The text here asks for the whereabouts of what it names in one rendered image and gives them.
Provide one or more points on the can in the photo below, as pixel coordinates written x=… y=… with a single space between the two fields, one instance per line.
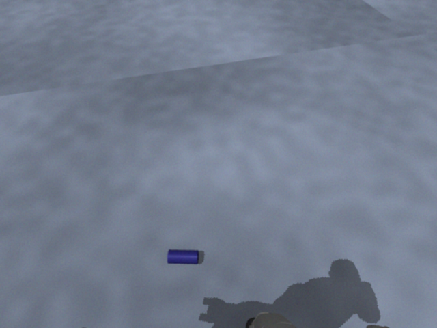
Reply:
x=183 y=257

